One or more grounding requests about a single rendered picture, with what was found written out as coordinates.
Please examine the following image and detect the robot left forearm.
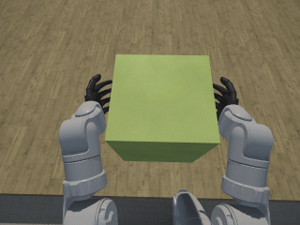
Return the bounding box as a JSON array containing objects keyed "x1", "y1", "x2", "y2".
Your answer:
[{"x1": 58, "y1": 100, "x2": 107, "y2": 225}]

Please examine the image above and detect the right robot shin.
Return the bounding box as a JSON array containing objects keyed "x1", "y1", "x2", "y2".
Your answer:
[{"x1": 173, "y1": 188, "x2": 188, "y2": 225}]

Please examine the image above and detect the robot right thigh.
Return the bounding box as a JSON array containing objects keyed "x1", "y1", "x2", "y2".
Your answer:
[{"x1": 172, "y1": 191, "x2": 211, "y2": 225}]

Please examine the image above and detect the robot right forearm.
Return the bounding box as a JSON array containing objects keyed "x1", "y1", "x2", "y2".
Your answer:
[{"x1": 217, "y1": 104, "x2": 274, "y2": 225}]

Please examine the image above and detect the robot right upper arm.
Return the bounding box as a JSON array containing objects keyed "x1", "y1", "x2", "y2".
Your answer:
[{"x1": 211, "y1": 203, "x2": 268, "y2": 225}]

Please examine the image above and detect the carton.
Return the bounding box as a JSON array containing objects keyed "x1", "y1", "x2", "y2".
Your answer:
[{"x1": 105, "y1": 54, "x2": 220, "y2": 163}]

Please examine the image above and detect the robot left upper arm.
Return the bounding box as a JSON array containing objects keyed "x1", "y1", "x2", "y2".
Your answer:
[{"x1": 63, "y1": 197, "x2": 118, "y2": 225}]

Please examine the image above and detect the right robot hand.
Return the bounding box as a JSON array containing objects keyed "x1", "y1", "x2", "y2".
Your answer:
[{"x1": 213, "y1": 77, "x2": 239, "y2": 120}]

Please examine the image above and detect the left robot hand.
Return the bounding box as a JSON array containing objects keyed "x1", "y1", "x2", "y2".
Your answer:
[{"x1": 84, "y1": 74, "x2": 113, "y2": 114}]

